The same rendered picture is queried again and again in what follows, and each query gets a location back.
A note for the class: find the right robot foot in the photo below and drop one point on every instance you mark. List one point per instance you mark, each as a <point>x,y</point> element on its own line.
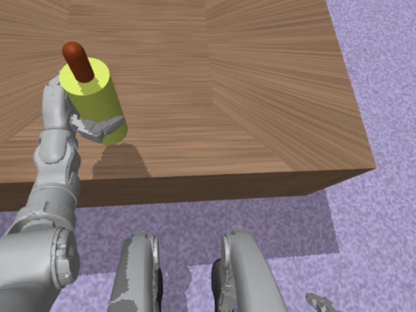
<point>216,284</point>

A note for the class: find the left robot arm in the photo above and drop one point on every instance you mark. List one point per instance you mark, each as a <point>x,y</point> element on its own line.
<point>38,252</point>

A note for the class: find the left robot hand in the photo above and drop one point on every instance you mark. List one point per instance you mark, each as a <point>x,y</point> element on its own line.
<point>58,112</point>

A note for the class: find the bottle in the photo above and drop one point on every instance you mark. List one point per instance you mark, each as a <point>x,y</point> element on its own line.
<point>89,86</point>

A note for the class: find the right robot hand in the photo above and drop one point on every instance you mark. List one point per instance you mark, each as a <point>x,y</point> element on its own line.
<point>321,304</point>

